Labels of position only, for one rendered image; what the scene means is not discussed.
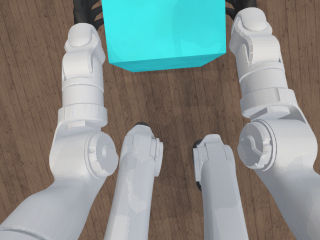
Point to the robot thigh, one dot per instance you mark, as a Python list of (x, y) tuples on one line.
[(130, 211), (222, 207)]

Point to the left robot forearm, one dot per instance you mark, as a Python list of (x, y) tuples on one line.
[(82, 83)]

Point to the right robot upper arm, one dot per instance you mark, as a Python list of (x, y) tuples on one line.
[(282, 153)]

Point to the right robot thigh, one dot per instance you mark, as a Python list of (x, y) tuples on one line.
[(222, 207)]

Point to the carton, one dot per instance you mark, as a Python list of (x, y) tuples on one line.
[(151, 35)]

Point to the left robot hand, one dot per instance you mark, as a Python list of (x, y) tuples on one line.
[(83, 13)]

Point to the left robot thigh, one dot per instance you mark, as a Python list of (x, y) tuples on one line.
[(130, 211)]

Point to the right robot forearm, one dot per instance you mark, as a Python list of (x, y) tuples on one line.
[(260, 68)]

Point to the right robot hand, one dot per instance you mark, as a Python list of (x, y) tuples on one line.
[(238, 6)]

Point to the left robot upper arm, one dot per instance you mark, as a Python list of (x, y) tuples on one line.
[(80, 164)]

